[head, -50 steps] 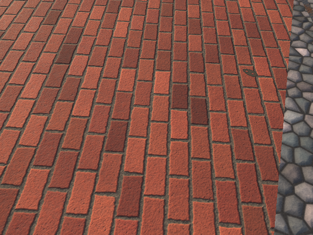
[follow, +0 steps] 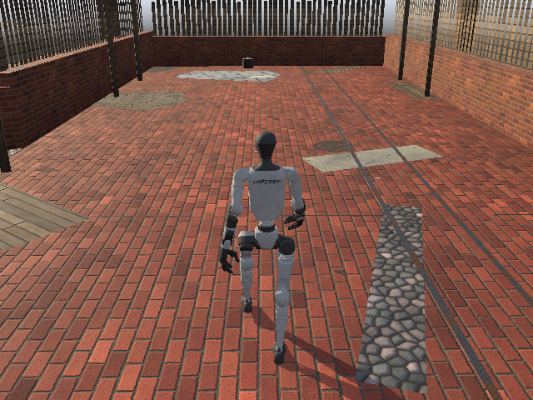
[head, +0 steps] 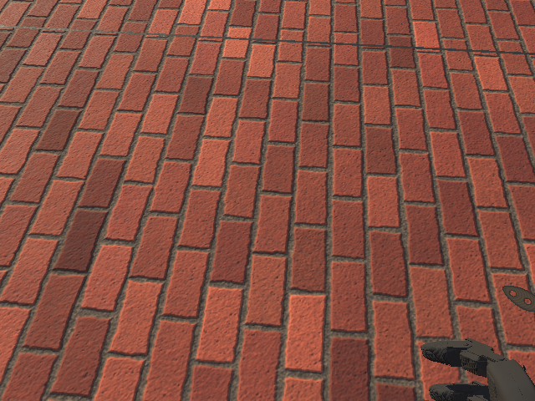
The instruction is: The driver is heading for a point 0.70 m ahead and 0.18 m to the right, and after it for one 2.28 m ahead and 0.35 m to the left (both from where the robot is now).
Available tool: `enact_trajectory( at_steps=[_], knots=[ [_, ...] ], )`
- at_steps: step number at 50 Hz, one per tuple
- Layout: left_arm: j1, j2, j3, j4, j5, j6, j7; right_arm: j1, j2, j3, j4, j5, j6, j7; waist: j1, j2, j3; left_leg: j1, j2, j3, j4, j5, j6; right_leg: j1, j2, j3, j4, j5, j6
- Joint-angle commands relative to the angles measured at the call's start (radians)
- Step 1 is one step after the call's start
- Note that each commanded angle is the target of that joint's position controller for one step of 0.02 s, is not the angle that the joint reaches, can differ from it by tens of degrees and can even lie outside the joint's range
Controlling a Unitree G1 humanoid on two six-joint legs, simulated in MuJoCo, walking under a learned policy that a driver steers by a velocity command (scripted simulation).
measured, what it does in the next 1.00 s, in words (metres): walks ahead: left foot, then right foot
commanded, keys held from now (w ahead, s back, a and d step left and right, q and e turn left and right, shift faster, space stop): w+shift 0.08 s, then w+e+shift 0.46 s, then q+shift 0.46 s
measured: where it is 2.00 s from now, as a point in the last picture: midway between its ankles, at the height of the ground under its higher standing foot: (367, 239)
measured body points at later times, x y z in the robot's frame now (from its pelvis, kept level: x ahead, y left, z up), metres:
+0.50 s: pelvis +0.49 +0.00 -0.01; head +0.52 +0.00 +0.44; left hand +0.74 +0.18 -0.11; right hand +0.37 -0.22 -0.15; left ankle +0.26 +0.10 -0.70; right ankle +0.68 -0.07 -0.69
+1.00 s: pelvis +0.85 -0.07 -0.01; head +0.88 -0.08 +0.44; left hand +1.01 +0.17 -0.13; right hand +0.85 -0.34 -0.15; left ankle +0.98 -0.06 -0.72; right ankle +0.71 -0.10 -0.61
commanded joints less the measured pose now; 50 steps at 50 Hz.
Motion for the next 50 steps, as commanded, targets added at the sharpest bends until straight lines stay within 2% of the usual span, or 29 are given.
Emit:
enact_trajectory(
  at_steps=[1,3,4,5,6,8,10,13,16,20,23,25,26,27,28,29,30,31,33,35,38,41,44,45,46,47,48,49,50],
  knots=[
    [-0.010,0.234,0.039,-0.036,0.028,0.012,0.027,0.115,-0.136,-0.043,-0.017,-0.003,-0.009,-0.023,-0.155,-0.126,-0.056,0.349,-0.134,0.045,-0.023,-0.144,0.041,-0.105,-0.262,0.008,0.295,1.305,-0.066],
    [-0.077,0.252,0.048,-0.048,0.045,0.040,0.043,0.512,-0.215,-0.085,0.107,-0.007,-0.003,-0.057,-0.343,-0.131,-0.232,0.747,-0.104,-0.015,-0.034,-0.277,0.080,-0.256,-0.242,-0.012,0.811,1.165,-0.057],
    [-0.076,0.146,0.029,-0.080,0.052,0.034,0.035,0.670,-0.302,-0.110,0.138,-0.022,0.001,-0.074,-0.348,0.028,-0.346,0.974,0.130,-0.266,0.030,-0.501,0.092,-0.492,-0.149,-0.002,1.208,0.551,-0.071],
    [0.095,0.027,0.002,-0.111,-0.037,0.016,0.010,0.588,-0.324,-0.120,0.130,-0.042,-0.001,-0.057,-0.181,0.348,-0.488,1.226,0.364,-0.910,-0.218,-0.732,0.231,-0.902,0.019,0.122,1.546,-0.148,-0.037],
    [-0.047,0.132,0.017,-0.123,-0.025,0.016,0.026,0.474,-0.233,-0.118,0.113,-0.025,-0.003,-0.042,-0.194,0.110,-0.342,1.109,0.295,-0.828,-0.300,-0.781,0.174,-1.011,-0.080,0.153,1.526,-0.025,-0.074],
    [-0.181,0.120,0.018,-0.147,-0.014,0.022,0.018,0.385,-0.115,-0.092,0.135,-0.028,-0.027,-0.035,-0.145,-0.069,-0.104,0.768,0.237,-0.508,-0.341,-0.514,0.113,-0.961,-0.154,0.137,1.392,0.107,-0.072],
    [-0.163,0.069,0.009,-0.151,0.018,0.060,-0.008,0.398,-0.064,-0.072,0.175,-0.017,-0.042,-0.042,-0.082,-0.017,-0.041,0.583,0.178,-0.327,-0.393,-0.427,0.051,-0.873,-0.198,0.143,1.329,0.125,-0.057],
    [-0.263,0.051,0.006,-0.208,0.022,0.100,-0.030,0.419,-0.074,-0.073,0.204,0.016,-0.066,-0.038,-0.060,0.028,0.042,0.527,0.143,-0.138,-0.454,-0.268,-0.017,-0.962,-0.230,0.109,1.266,0.185,-0.034],
    [-0.413,0.043,-0.005,-0.273,0.007,0.099,-0.041,0.442,-0.072,-0.066,0.209,0.008,-0.078,-0.035,-0.079,0.040,0.092,0.506,0.058,0.070,-0.478,0.038,-0.074,-0.979,-0.195,0.009,1.079,0.355,-0.036],
    [-0.547,0.052,-0.018,-0.328,0.007,0.084,-0.055,0.505,-0.109,-0.059,0.221,0.019,-0.075,-0.064,-0.096,0.026,0.111,0.632,0.056,0.182,-0.468,0.437,-0.116,-0.906,-0.116,-0.134,0.758,0.478,-0.076],
    [-0.441,0.115,-0.003,-0.299,0.014,0.088,-0.056,0.502,-0.196,-0.075,0.197,0.016,-0.052,-0.108,-0.017,0.099,-0.002,0.784,0.112,0.203,-0.251,0.926,-0.136,-0.735,-0.008,-0.192,0.675,0.429,-0.116],
    [-0.115,0.200,0.037,-0.212,0.015,0.095,-0.043,0.408,-0.250,-0.096,0.156,0.001,-0.018,-0.122,0.150,0.129,-0.157,0.732,0.152,0.172,0.155,1.043,-0.121,-0.410,0.040,-0.154,0.690,0.308,-0.162],
    [0.098,0.240,0.068,-0.150,0.011,0.098,-0.025,0.333,-0.263,-0.106,0.132,-0.010,-0.001,-0.115,0.249,0.096,-0.219,0.600,0.141,0.148,0.509,0.847,-0.103,-0.201,0.011,-0.057,0.625,0.233,-0.212],
    [0.052,0.262,0.098,-0.151,-0.025,0.112,-0.004,0.259,-0.209,-0.105,0.113,-0.008,-0.004,-0.088,0.220,-0.113,-0.152,0.350,-0.077,0.125,0.929,-0.156,-0.096,-0.105,-0.050,0.086,0.545,0.177,-0.239],
    [-0.080,0.347,0.096,-0.178,0.025,0.110,-0.007,0.404,-0.060,-0.059,0.019,-0.005,-0.035,-0.077,-0.031,-0.256,-0.175,0.006,-0.130,-0.011,1.180,-0.643,-0.123,0.029,-0.249,0.482,0.582,0.660,-0.360],
    [-0.085,0.335,0.104,-0.205,0.039,0.110,0.006,0.429,-0.067,-0.043,-0.009,0.023,-0.052,-0.073,0.001,-0.160,-0.348,-0.132,-0.114,-0.155,1.209,-0.615,-0.103,0.157,-0.390,0.755,0.350,0.356,-0.471],
    [-0.117,0.225,0.081,-0.197,0.041,0.101,0.020,0.422,-0.114,-0.046,0.035,0.023,-0.055,-0.075,-0.037,0.063,-0.158,-0.146,-0.050,-0.145,1.092,-0.528,-0.096,-0.042,-0.390,0.678,0.262,0.327,-0.391],
    [-0.186,0.173,0.060,-0.196,0.034,0.091,0.021,0.409,-0.112,-0.050,0.037,0.017,-0.045,-0.075,-0.103,0.127,-0.050,-0.052,-0.011,-0.131,0.994,-0.482,-0.096,-0.260,-0.373,0.548,0.257,0.480,-0.329],
    [-0.214,0.138,0.037,-0.195,0.017,0.046,0.014,0.437,-0.086,-0.044,0.074,-0.007,0.010,-0.071,-0.155,0.166,0.001,0.173,0.026,-0.164,0.831,-0.492,-0.105,-0.545,-0.319,0.337,0.256,0.805,-0.249],
    [-0.201,0.154,0.035,-0.164,0.017,0.016,0.012,0.414,-0.081,-0.047,0.077,0.003,0.041,-0.052,-0.161,0.092,0.029,0.261,0.009,-0.133,0.617,-0.441,-0.102,-0.629,-0.220,0.146,0.227,0.957,-0.146],
    [-0.227,0.138,0.028,-0.165,0.009,0.008,0.013,0.321,-0.048,-0.037,0.052,0.021,0.036,-0.035,-0.133,-0.035,-0.001,0.282,-0.035,-0.028,0.301,-0.188,-0.070,-0.539,-0.110,-0.047,0.227,1.078,-0.018],
    [-0.216,0.144,0.027,-0.181,-0.001,0.014,0.033,0.265,-0.047,-0.034,0.048,0.026,0.026,-0.031,-0.084,-0.061,-0.072,0.258,-0.099,0.069,0.082,0.030,-0.055,-0.332,-0.111,-0.127,0.317,1.079,0.020],
    [-0.246,0.164,0.036,-0.207,-0.006,0.026,0.065,0.402,-0.097,-0.058,0.081,-0.006,0.030,-0.028,-0.137,-0.136,-0.136,0.428,-0.164,0.094,0.053,-0.028,-0.023,-0.339,-0.169,-0.160,0.545,1.146,0.054],
    [-0.301,0.178,0.042,-0.229,-0.003,0.033,0.074,0.522,-0.136,-0.078,0.109,-0.014,0.033,-0.029,-0.200,-0.149,-0.165,0.535,-0.168,0.054,0.042,-0.080,0.012,-0.394,-0.192,-0.148,0.701,1.128,0.063],
    [-0.405,0.198,0.053,-0.260,-0.012,0.045,0.076,0.681,-0.172,-0.102,0.143,-0.016,0.031,-0.036,-0.320,-0.096,-0.189,0.651,-0.132,-0.018,-0.081,-0.002,0.081,-0.476,-0.157,-0.154,1.021,0.895,0.083],
    [-0.440,0.150,0.049,-0.282,0.010,0.056,0.061,0.670,-0.197,-0.118,0.158,0.022,0.039,-0.055,-0.314,0.143,-0.131,0.768,-0.026,-0.187,-0.123,0.517,0.129,-0.719,0.036,-0.179,1.354,-0.072,0.103],
    [-0.238,0.072,0.027,-0.308,0.020,0.070,0.056,0.572,-0.269,-0.122,0.126,0.016,0.038,-0.053,-0.124,0.192,-0.153,0.807,0.151,-0.526,-0.036,1.191,0.273,-0.898,0.083,-0.017,1.616,-0.296,0.127],
    [-0.113,0.077,0.009,-0.319,0.024,0.075,0.052,0.496,-0.311,-0.144,0.063,0.020,0.043,-0.061,-0.105,0.190,-0.360,0.891,0.288,-0.747,-0.155,0.862,0.397,-0.946,0.033,0.159,1.655,-0.240,0.118],
    [-0.153,0.121,0.009,-0.308,0.030,0.085,0.052,0.395,-0.224,-0.130,0.017,0.021,0.063,-0.071,-0.078,0.006,-0.254,0.730,0.257,-0.756,-0.225,0.446,0.381,-0.947,-0.017,0.162,1.594,-0.173,0.109]
  ],
)
Next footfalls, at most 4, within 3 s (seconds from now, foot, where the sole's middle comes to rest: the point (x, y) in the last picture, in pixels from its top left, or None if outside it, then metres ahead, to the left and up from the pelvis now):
0.06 left None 0.29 0.10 -0.76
0.54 right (330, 305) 0.70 -0.06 -0.76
0.94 left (335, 211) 1.02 -0.07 -0.76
1.50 right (386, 211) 1.03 -0.23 -0.76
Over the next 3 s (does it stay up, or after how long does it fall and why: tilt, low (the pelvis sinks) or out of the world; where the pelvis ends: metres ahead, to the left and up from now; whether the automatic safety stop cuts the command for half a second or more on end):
stays up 0.95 -0.18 0.01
